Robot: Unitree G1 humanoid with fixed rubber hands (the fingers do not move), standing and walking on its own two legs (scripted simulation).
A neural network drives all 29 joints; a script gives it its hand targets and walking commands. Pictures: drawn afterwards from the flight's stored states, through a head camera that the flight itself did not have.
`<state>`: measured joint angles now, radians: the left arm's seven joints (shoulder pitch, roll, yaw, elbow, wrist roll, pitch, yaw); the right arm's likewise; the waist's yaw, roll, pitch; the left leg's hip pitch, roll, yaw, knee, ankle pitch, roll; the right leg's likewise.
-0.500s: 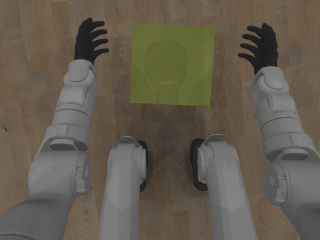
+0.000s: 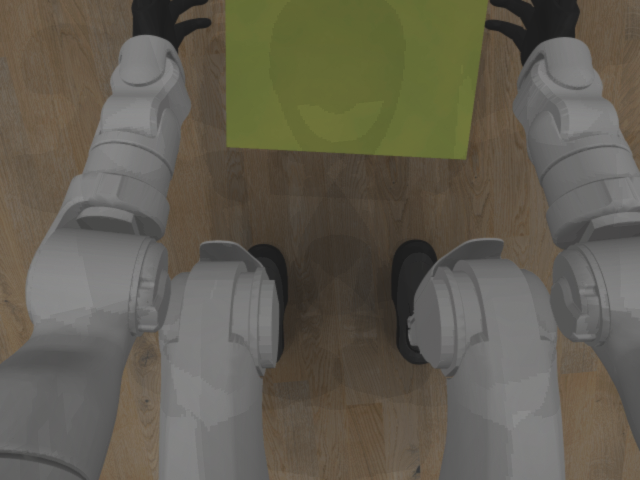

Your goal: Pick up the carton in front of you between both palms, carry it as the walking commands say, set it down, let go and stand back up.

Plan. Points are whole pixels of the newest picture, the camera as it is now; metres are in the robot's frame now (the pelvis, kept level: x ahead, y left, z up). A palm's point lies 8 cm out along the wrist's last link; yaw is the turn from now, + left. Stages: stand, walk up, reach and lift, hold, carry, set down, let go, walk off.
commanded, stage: reach and lift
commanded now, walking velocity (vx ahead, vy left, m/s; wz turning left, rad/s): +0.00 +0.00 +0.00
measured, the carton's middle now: (345, 59) +0.50 +0.00 -0.24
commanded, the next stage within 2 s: none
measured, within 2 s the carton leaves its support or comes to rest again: leaves its support in 0.68 s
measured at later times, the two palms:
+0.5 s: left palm (192, 28) +0.52 +0.15 -0.18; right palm (514, 31) +0.51 -0.15 -0.17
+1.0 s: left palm (118, 5) +0.50 +0.16 -0.04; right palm (601, 4) +0.49 -0.14 -0.04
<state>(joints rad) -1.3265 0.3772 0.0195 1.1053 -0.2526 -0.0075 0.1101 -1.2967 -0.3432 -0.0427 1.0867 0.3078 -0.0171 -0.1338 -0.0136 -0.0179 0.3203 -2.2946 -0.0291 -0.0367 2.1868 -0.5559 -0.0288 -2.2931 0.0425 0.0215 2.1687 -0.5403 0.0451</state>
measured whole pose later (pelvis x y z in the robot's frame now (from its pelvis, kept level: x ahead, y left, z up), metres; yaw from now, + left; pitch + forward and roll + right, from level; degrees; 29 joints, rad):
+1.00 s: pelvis +0.00 +0.00 +0.04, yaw +1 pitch +38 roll +0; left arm -1.09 0.12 0.26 0.87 -0.02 0.22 0.12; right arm -1.06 -0.09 -0.33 0.83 0.03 0.21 -0.15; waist -0.01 -0.01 -0.02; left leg -2.18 -0.10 -0.07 2.07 -0.56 -0.07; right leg -2.18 0.11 0.06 2.06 -0.55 0.08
